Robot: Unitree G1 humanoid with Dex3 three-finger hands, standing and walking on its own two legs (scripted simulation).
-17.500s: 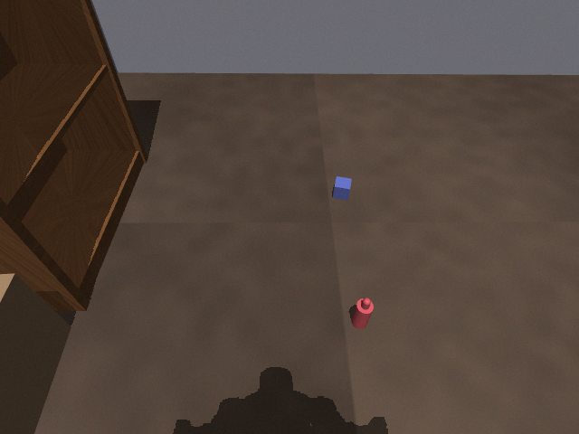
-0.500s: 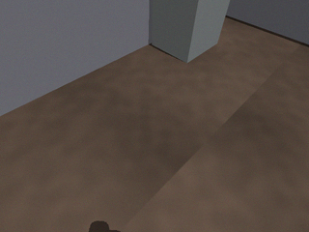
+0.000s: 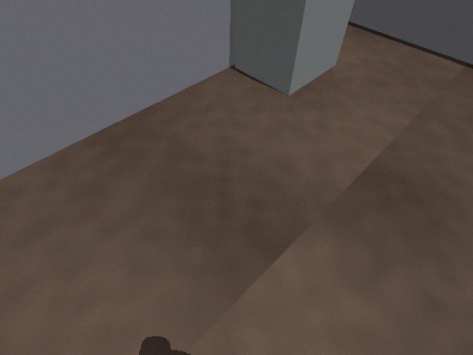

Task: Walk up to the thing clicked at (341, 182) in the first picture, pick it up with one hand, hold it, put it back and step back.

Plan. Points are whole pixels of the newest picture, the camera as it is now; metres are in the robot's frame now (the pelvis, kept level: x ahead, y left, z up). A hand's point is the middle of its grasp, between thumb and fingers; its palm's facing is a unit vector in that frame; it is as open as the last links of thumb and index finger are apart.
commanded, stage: stand
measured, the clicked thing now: out of the picture -0.25 +0.98 -0.74
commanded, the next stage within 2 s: walk up in 0.38 s
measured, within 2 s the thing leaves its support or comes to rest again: neither
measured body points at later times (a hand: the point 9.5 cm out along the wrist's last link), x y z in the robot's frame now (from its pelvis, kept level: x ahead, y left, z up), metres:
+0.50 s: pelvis +0.01 -0.01 -0.01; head +0.01 -0.01 +0.44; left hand +0.07 +0.31 -0.13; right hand +0.07 -0.32 -0.13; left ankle +0.03 +0.12 -0.75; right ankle -0.05 -0.13 -0.73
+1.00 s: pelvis +0.17 -0.04 -0.02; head +0.20 -0.04 +0.42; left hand +0.14 +0.29 -0.14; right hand +0.29 -0.34 -0.15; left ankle +0.30 +0.07 -0.74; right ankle +0.02 -0.15 -0.75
